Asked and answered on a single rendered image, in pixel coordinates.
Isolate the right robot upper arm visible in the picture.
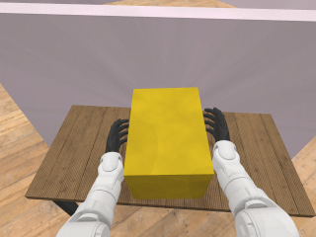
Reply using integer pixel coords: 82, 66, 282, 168
235, 206, 299, 237

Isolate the right robot forearm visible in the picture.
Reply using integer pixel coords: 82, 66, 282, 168
211, 140, 300, 237

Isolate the carton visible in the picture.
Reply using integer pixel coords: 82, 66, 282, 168
123, 87, 214, 199

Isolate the left robot upper arm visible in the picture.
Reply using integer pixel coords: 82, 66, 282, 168
57, 221, 111, 237

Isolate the left robot hand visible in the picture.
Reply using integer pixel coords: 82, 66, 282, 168
105, 118, 129, 153

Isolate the left robot forearm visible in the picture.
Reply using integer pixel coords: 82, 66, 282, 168
55, 152, 124, 237

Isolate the right robot hand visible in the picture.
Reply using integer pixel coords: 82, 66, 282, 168
203, 107, 231, 143

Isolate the table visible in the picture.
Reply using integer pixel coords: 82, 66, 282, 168
25, 105, 316, 218

